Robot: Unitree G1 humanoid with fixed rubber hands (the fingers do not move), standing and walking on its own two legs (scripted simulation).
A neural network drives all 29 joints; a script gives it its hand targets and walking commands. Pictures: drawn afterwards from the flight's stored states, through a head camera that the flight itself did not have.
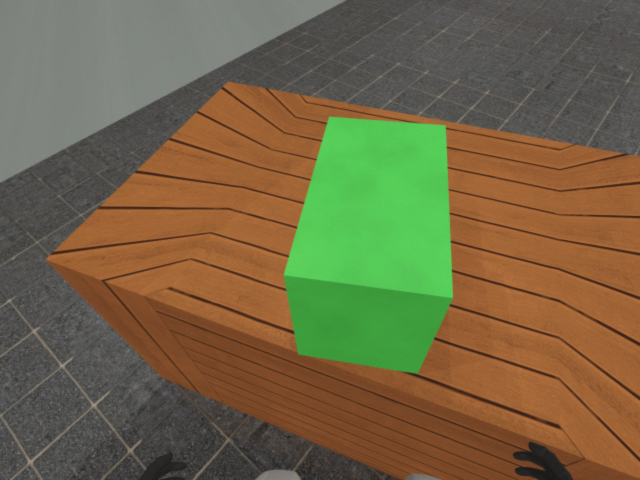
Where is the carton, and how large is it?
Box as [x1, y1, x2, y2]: [284, 117, 452, 373]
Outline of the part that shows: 329,117 284,272 284,279 298,354 417,373 452,298 445,125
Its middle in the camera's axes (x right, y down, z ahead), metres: +0.08 -0.01 +0.60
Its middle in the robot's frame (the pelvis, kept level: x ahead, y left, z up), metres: +0.45 -0.04 +0.01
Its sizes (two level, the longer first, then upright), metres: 0.314 0.184 0.221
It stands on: a pedestal, 0.64 m high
